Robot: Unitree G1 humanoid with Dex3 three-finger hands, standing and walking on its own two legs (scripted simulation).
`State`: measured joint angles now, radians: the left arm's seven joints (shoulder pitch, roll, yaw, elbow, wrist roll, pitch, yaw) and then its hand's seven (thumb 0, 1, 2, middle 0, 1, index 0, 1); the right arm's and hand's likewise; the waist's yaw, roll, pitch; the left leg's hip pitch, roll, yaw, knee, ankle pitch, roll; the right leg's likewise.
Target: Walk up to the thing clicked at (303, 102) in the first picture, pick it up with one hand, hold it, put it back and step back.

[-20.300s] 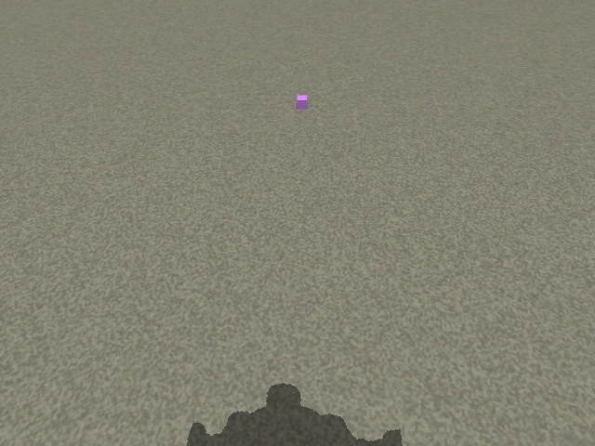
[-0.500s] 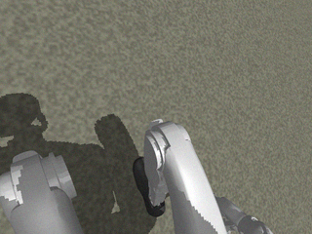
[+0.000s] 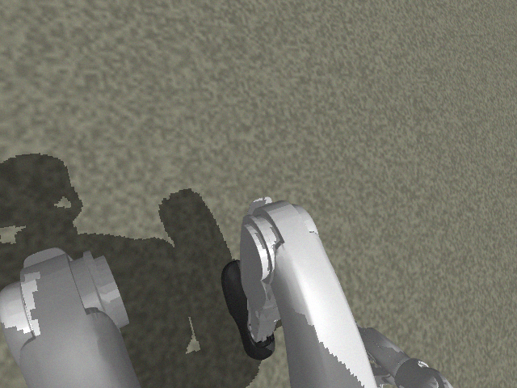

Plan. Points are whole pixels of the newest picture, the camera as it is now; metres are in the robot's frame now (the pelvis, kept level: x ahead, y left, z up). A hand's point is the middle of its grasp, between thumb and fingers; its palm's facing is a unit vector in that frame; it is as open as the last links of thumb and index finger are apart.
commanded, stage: close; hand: left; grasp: from above
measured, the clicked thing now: out of the picture +0.41 +0.37 -0.26
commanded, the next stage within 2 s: settle in 0.10 s
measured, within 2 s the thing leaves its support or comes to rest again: leaves its support in 0.50 s
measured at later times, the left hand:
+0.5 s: hand out of the picture +0.40 +0.37 -0.23, palm faces -0.40 -0.20 -0.89, open 9.5 cm
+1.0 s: hand out of the picture +0.39 +0.37 -0.13, palm faces -0.44 -0.17 -0.88, open 9.5 cm
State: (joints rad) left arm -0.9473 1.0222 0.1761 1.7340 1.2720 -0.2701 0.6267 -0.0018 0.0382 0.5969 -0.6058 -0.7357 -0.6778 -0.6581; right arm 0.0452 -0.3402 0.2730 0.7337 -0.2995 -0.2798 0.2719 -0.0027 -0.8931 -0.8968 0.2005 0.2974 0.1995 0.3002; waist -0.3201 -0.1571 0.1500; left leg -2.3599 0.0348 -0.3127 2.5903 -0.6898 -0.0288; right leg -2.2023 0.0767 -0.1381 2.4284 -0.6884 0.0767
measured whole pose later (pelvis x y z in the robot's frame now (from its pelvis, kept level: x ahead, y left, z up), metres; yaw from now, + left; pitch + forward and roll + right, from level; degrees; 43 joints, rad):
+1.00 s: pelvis +0.00 -0.01 +0.03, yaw +5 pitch +31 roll -10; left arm -0.84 0.80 0.12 1.33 1.17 -0.19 0.31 -0.01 0.01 0.61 -0.65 -0.71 -0.72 -0.60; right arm 0.10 -0.30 0.11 0.73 -0.15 -0.12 0.24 0.00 -0.90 -0.90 0.20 0.30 0.20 0.30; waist -0.20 -0.02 -0.01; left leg -2.34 0.03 -0.22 2.44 -0.65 -0.03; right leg -2.21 0.03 -0.08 2.35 -0.69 0.07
